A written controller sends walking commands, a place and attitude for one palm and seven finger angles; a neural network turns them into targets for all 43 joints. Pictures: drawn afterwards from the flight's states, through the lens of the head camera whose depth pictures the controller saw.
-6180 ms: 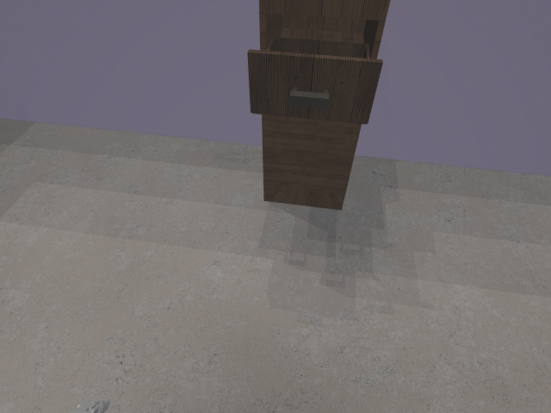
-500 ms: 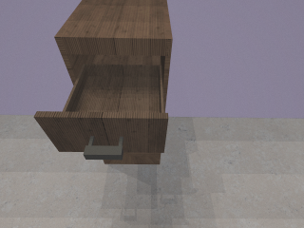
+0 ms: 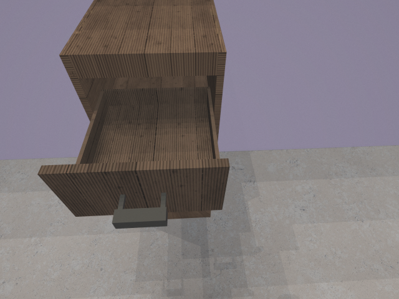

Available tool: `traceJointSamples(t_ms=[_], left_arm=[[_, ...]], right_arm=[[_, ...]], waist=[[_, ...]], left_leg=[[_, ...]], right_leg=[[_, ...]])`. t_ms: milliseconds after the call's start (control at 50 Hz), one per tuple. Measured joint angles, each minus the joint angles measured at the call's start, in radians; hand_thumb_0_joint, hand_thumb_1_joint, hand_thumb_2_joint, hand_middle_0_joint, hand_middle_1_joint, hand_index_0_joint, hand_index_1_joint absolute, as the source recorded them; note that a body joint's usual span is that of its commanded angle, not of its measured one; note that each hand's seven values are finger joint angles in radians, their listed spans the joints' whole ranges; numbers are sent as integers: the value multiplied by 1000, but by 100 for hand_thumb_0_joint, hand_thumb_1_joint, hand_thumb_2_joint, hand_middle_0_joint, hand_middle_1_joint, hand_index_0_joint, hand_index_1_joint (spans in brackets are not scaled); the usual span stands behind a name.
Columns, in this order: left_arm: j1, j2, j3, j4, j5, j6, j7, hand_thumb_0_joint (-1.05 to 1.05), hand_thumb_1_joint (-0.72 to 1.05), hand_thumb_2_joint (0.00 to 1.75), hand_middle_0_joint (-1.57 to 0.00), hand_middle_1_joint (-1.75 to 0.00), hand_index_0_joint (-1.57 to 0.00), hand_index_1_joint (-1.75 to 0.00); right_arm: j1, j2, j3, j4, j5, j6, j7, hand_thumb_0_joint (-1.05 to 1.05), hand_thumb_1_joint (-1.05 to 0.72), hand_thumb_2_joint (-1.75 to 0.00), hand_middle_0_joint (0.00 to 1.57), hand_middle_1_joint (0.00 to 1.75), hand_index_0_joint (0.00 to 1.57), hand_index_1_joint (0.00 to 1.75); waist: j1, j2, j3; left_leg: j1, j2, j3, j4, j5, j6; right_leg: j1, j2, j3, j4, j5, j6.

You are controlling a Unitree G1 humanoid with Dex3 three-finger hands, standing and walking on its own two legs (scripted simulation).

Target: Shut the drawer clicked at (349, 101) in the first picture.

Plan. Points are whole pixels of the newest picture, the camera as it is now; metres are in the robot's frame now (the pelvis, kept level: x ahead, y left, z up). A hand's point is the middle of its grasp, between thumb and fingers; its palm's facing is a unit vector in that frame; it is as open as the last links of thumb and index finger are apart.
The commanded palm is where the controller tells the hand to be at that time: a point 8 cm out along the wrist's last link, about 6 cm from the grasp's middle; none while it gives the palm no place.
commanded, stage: come to a stop and stand still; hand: left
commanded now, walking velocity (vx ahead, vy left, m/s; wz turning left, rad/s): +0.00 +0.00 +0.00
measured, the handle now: (142, 207) +0.29 +0.14 +0.02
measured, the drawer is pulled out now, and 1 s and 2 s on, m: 0.29 0.29 0.30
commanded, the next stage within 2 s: look again from close up in 0.56 s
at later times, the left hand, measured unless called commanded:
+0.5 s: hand out of the picture -0.01 +0.18 -0.18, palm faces +0.03 -0.99 -0.15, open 7.4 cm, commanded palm none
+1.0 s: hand out of the picture +0.00 +0.17 -0.18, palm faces +0.02 -0.99 -0.17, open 7.3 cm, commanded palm none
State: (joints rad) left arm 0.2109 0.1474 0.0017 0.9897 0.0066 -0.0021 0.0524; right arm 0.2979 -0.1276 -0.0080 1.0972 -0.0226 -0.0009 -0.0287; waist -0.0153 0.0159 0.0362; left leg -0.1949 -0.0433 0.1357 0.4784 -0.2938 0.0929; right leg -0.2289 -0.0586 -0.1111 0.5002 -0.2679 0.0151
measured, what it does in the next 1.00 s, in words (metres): stands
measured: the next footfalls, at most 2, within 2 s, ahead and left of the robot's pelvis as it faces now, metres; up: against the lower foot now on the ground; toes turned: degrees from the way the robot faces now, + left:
none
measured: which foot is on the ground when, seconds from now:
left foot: down 0.00-1.00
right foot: down 0.00-1.00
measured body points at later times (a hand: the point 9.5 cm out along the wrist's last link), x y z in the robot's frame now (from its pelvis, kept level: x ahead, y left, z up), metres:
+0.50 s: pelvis +0.01 +0.02 +0.00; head +0.03 +0.03 +0.45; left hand -0.01 +0.23 -0.16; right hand +0.03 -0.21 -0.15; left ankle -0.02 +0.05 -0.74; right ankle +0.00 -0.13 -0.74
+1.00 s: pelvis +0.01 +0.02 +0.00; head +0.03 +0.02 +0.45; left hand +0.00 +0.23 -0.16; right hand -0.03 -0.18 -0.16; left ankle -0.02 +0.05 -0.74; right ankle +0.00 -0.13 -0.74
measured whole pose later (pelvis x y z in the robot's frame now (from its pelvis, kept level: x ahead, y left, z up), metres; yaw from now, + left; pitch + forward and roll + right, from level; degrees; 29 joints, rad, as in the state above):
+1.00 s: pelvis +0.01 +0.02 +0.00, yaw -1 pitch -1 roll +0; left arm 0.30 0.11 0.00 1.13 0.01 0.01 0.06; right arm 0.32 -0.10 -0.01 1.18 -0.01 -0.02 -0.04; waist -0.01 0.00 0.04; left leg -0.11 -0.08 0.15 0.39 -0.27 0.12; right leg -0.17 -0.08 -0.09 0.44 -0.25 0.05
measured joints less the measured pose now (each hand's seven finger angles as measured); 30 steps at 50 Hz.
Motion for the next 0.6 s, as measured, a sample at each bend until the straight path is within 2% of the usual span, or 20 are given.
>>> traceJointSamples(t_ms=[160, 360, 600], left_arm=[[54, 7, 0, 51, 2, 13, 2, -1, 92, 90, -20, -30, -20, -29], [96, -17, -11, 104, 4, 17, -1, 0, 91, 90, -20, -30, -20, -29], [98, -32, -9, 135, 6, 17, 1, 0, 90, 90, -20, -30, -20, -29]], right_arm=[[-42, -27, -9, 7, 6, -8, -6, 2, -93, -90, 20, 30, 20, 30], [-74, -36, -6, 18, 11, -10, -12, 1, -93, -90, 20, 30, 20, 30], [-43, -16, -1, 45, 14, -11, -15, 1, -92, -90, 20, 30, 20, 30]], waist=[[12, -9, 12], [28, -23, 19], [24, -25, 19]], left_leg=[[43, -10, 11, -20, -9, 10], [77, -24, 14, -54, 1, 22], [93, -39, 19, -82, 13, 32]], right_leg=[[34, -7, 13, -9, -8, 14], [64, -17, 18, -36, 1, 28], [69, -29, 25, -42, 7, 38]])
